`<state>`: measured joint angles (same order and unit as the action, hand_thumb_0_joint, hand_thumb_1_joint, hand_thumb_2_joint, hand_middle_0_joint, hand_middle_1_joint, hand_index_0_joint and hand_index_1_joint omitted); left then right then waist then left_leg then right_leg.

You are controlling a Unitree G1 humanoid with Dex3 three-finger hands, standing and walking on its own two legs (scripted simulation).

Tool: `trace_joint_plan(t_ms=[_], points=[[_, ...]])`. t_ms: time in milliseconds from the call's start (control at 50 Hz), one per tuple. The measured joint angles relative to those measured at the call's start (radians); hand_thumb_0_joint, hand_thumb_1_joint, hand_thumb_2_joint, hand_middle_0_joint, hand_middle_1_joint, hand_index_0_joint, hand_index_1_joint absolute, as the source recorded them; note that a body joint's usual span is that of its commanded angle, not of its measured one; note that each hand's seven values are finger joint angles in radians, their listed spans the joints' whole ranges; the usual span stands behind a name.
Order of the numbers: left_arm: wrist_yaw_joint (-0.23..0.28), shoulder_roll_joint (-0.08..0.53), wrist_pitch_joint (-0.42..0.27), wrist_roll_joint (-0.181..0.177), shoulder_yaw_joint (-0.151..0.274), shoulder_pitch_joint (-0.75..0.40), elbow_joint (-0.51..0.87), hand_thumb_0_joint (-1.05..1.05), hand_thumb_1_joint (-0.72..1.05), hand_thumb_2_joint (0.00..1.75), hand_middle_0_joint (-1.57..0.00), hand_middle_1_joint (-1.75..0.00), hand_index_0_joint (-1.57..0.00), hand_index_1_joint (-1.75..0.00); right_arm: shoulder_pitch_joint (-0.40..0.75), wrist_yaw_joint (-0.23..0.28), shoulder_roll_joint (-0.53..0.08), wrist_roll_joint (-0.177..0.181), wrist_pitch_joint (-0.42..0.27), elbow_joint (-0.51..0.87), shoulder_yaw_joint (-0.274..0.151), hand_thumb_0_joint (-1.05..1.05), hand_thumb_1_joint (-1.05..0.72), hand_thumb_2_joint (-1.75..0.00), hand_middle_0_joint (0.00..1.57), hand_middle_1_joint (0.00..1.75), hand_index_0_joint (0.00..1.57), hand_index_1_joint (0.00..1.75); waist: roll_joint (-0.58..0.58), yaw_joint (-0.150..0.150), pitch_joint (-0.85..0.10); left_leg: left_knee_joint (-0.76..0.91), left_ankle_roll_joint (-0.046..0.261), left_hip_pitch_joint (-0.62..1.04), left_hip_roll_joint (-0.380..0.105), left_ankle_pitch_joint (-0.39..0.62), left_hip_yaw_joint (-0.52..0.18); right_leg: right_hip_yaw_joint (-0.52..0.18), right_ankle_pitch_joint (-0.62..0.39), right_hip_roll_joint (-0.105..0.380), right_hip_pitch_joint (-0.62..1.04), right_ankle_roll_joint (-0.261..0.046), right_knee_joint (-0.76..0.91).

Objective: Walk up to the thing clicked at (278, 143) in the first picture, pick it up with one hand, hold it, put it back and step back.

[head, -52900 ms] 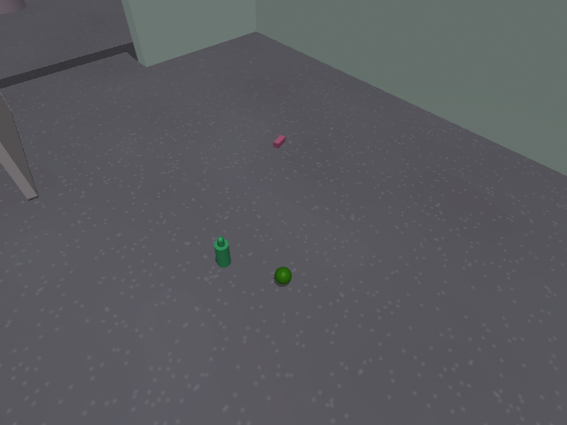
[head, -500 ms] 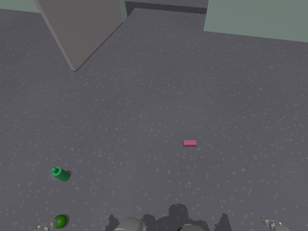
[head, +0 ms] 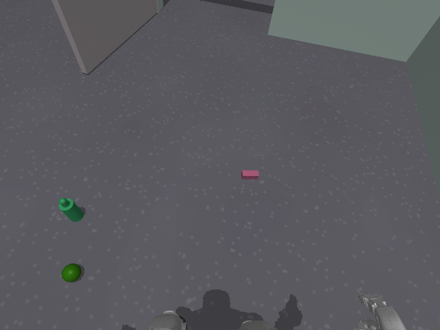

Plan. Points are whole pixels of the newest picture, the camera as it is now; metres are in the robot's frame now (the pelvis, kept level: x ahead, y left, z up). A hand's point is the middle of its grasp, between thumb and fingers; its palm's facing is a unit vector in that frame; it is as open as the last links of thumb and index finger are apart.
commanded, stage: step back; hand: right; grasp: from above
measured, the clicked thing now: (249, 174) +0.87 -0.21 -0.74
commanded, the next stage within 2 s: stand in 1.56 s
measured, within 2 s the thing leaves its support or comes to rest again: neither
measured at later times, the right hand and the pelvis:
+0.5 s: hand out of the picture -0.10 -0.24 -0.15, palm faces -0.06 +0.92 -0.39, open 7.4 cm; pelvis -0.16 +0.03 -0.01, yaw +4 degrees
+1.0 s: hand out of the picture -0.10 -0.25 -0.14, palm faces -0.03 +0.92 -0.38, open 7.4 cm; pelvis -0.19 +0.03 +0.01, yaw +1 degrees
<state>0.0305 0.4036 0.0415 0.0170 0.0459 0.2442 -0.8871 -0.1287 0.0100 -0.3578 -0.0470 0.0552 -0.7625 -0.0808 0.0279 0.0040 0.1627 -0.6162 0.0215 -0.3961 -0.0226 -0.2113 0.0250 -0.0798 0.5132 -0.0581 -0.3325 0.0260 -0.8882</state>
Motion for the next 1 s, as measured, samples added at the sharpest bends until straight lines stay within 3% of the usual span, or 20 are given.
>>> trace_joint_plan(t_ms=[40,100,140,160,200,260,360,420,440,460,480,520,560,600,660,720,780,840,880,1000], points=[[-0.004,-0.013,-0.006,0.005,-0.002,0.002,-0.002,0.0,0.9,0.9,-0.2,-0.3,-0.2,-0.3,0.028,0.002,-0.011,0.008,0.004,0.017,0.004,0.0,-0.9,-0.9,0.21,0.3,0.21,0.3,-0.016,0.006,0.016,-0.035,-0.005,-0.035,-0.011,0.005,0.021,0.034,-0.054,0.02,0.062,-0.013,0.157],[-0.012,-0.054,-0.01,0.018,-0.004,-0.019,-0.012,0.0,0.9,0.9,-0.2,-0.3,-0.2,-0.3,0.055,0.001,-0.034,0.021,0.022,0.01,0.003,0.0,-0.9,-0.9,0.21,0.3,0.21,0.3,-0.107,-0.008,0.051,-0.105,-0.01,-0.075,-0.044,-0.033,-0.028,0.083,-0.147,-0.02,0.093,-0.047,0.239],[-0.024,-0.054,-0.007,0.026,-0.012,-0.018,-0.002,0.0,0.9,0.9,-0.2,-0.3,-0.2,-0.3,0.043,0.003,-0.021,0.024,0.036,-0.013,0.007,0.0,-0.9,-0.9,0.21,0.3,0.21,0.3,-0.088,0.009,0.033,-0.249,-0.012,-0.104,0.024,-0.231,-0.072,0.068,-0.156,0.006,0.07,-0.058,0.224],[-0.025,-0.052,-0.008,0.029,-0.012,-0.019,-0.001,0.0,0.9,0.9,-0.2,-0.3,-0.2,-0.3,0.037,0.001,-0.014,0.024,0.042,-0.027,0.01,0.0,-0.91,-0.9,0.21,0.3,0.21,0.3,-0.071,0.021,0.024,-0.342,-0.013,-0.113,0.062,-0.283,-0.092,0.051,-0.167,0.023,0.062,-0.06,0.228],[-0.02,-0.053,-0.009,0.035,-0.014,-0.023,0.003,0.0,0.9,0.9,-0.2,-0.3,-0.21,-0.3,0.019,-0.005,-0.012,0.03,0.046,-0.042,0.011,0.0,-0.91,-0.9,0.21,0.3,0.21,0.3,-0.062,0.02,0.0,-0.495,-0.01,-0.12,0.117,-0.301,-0.141,0.043,-0.203,0.047,0.055,-0.056,0.263],[-0.015,-0.051,-0.012,0.03,-0.013,-0.047,0.019,0.0,0.9,0.9,-0.2,-0.3,-0.21,-0.3,-0.01,-0.009,-0.022,0.032,0.036,-0.048,0.004,0.0,-0.9,-0.9,0.21,0.3,0.21,0.3,-0.071,-0.003,-0.024,-0.589,-0.02,-0.092,0.138,-0.285,-0.18,0.058,-0.249,0.069,0.029,-0.048,0.298],[-0.018,-0.034,-0.02,0.027,-0.003,-0.121,0.061,0.0,0.9,0.9,-0.2,-0.3,-0.21,-0.3,-0.048,-0.01,-0.042,0.026,0.01,-0.082,0.002,0.0,-0.9,-0.9,0.21,0.3,0.21,0.3,-0.074,-0.028,-0.012,-0.344,-0.047,0.057,0.068,-0.286,-0.143,0.093,-0.286,0.099,-0.032,-0.041,0.276],[-0.028,-0.018,-0.016,0.026,-0.002,-0.156,0.079,0.0,0.9,0.9,-0.2,-0.3,-0.2,-0.3,-0.073,-0.013,-0.045,0.025,-0.013,-0.124,0.008,0.0,-0.91,-0.9,0.21,0.3,0.21,0.3,-0.06,-0.034,-0.017,-0.068,-0.036,0.171,0.033,-0.232,-0.094,0.114,-0.285,0.119,-0.082,-0.029,0.22],[-0.03,-0.003,-0.012,0.023,0.003,-0.168,0.074,0.0,0.9,0.9,-0.2,-0.3,-0.2,-0.3,-0.069,-0.011,-0.027,0.021,-0.022,-0.149,0.008,0.0,-0.91,-0.9,0.21,0.3,0.2,0.3,-0.017,-0.028,-0.006,-0.031,-0.029,0.193,0.057,-0.198,-0.074,0.095,-0.28,0.143,-0.093,-0.029,0.191],[-0.029,0.01,-0.004,0.02,0.008,-0.169,0.066,0.0,0.9,0.9,-0.2,-0.3,-0.2,-0.3,-0.07,-0.013,-0.007,0.016,-0.027,-0.168,0.011,0.0,-0.91,-0.9,0.21,0.3,0.2,0.3,0.03,-0.016,0.0,-0.017,-0.022,0.208,0.083,-0.181,-0.051,0.06,-0.268,0.158,-0.1,-0.042,0.168],[-0.027,0.012,0.003,0.016,0.012,-0.159,0.055,0.0,0.9,0.9,-0.2,-0.3,-0.2,-0.3,-0.083,-0.016,0.004,0.01,-0.031,-0.175,0.016,0.0,-0.91,-0.9,0.21,0.3,0.2,0.3,0.049,-0.014,-0.014,-0.018,-0.018,0.205,0.089,-0.175,-0.041,0.027,-0.21,0.144,-0.109,-0.046,0.149],[-0.025,0.001,0.013,0.011,0.012,-0.126,0.024,0.0,0.9,0.9,-0.2,-0.3,-0.2,-0.3,-0.119,-0.023,0.006,0.0,-0.034,-0.181,0.022,0.0,-0.91,-0.9,0.21,0.3,0.21,0.3,0.026,-0.043,-0.061,-0.038,-0.005,0.178,0.064,-0.175,-0.07,-0.005,-0.083,0.077,-0.121,-0.034,0.076],[-0.031,-0.002,0.014,0.003,0.009,-0.099,-0.002,0.0,0.9,0.9,-0.2,-0.3,-0.2,-0.3,-0.14,-0.02,0.008,-0.002,-0.034,-0.191,0.023,0.0,-0.9,-0.9,0.21,0.3,0.21,0.3,0.01,-0.053,-0.086,-0.026,-0.006,0.173,0.039,-0.16,-0.088,-0.025,-0.066,0.03,-0.113,-0.03,0.004],[-0.031,0.003,0.006,-0.001,0.008,-0.067,-0.022,0.0,0.9,0.9,-0.2,-0.3,-0.2,-0.3,-0.142,-0.017,0.012,0.001,-0.04,-0.198,0.022,0.01,-0.9,-0.9,0.21,0.3,0.21,0.3,0.017,-0.042,-0.1,-0.005,-0.013,0.172,0.023,-0.142,-0.075,-0.042,-0.083,0.01,-0.098,-0.026,-0.027],[-0.036,0.003,0.0,0.004,0.006,-0.026,-0.054,0.0,0.9,0.9,-0.2,-0.3,-0.2,-0.3,-0.131,-0.018,0.008,-0.001,-0.053,-0.188,0.018,0.01,-0.9,-0.9,0.21,0.3,0.21,0.3,0.027,-0.036,-0.111,0.004,-0.017,0.156,0.015,-0.129,-0.051,-0.034,-0.075,0.021,-0.043,-0.017,0.031],[-0.044,-0.007,-0.011,0.013,0.004,0.007,-0.088,0.0,0.9,0.9,-0.2,-0.3,-0.2,-0.3,-0.107,-0.022,-0.005,-0.001,-0.06,-0.171,0.012,0.01,-0.9,-0.9,0.21,0.3,0.21,0.3,0.023,-0.028,-0.109,-0.006,-0.021,0.142,0.0,-0.132,-0.019,0.011,-0.049,0.042,0.036,-0.013,0.191],[-0.047,-0.044,-0.032,0.021,0.007,0.006,-0.115,0.0,0.9,0.9,-0.2,-0.3,-0.2,-0.3,-0.088,-0.021,-0.031,0.007,-0.051,-0.165,0.01,0.0,-0.9,-0.9,0.21,0.3,0.21,0.3,-0.05,-0.038,-0.079,-0.056,-0.024,0.128,-0.049,-0.149,-0.048,0.058,-0.231,0.001,0.107,-0.026,0.334],[-0.054,-0.058,-0.055,0.025,0.007,0.018,-0.105,0.0,0.9,0.9,-0.2,-0.3,-0.2,-0.3,-0.088,-0.022,-0.032,0.018,-0.037,-0.193,0.015,0.0,-0.9,-0.9,0.21,0.3,0.21,0.3,-0.051,-0.014,-0.099,-0.17,-0.007,0.082,-0.014,-0.267,-0.053,0.055,-0.229,0.012,0.108,-0.049,0.342],[-0.056,-0.062,-0.06,0.027,0.006,0.023,-0.099,0.0,0.9,0.9,-0.2,-0.3,-0.2,-0.3,-0.086,-0.029,-0.036,0.021,-0.036,-0.201,0.018,0.01,-0.9,-0.9,0.21,0.3,0.21,0.3,-0.049,-0.001,-0.108,-0.216,0.001,0.06,0.004,-0.295,-0.044,0.049,-0.23,0.027,0.118,-0.058,0.36],[-0.056,-0.047,-0.059,0.024,0.009,0.018,-0.084,0.0,0.9,0.9,-0.2,-0.3,-0.21,-0.3,-0.067,-0.036,-0.044,0.023,-0.063,-0.206,0.01,0.01,-0.91,-0.9,0.21,0.3,0.21,0.3,-0.048,0.017,-0.105,-0.024,-0.002,0.089,0.008,-0.187,-0.017,0.042,-0.217,0.057,0.121,-0.022,0.346]])
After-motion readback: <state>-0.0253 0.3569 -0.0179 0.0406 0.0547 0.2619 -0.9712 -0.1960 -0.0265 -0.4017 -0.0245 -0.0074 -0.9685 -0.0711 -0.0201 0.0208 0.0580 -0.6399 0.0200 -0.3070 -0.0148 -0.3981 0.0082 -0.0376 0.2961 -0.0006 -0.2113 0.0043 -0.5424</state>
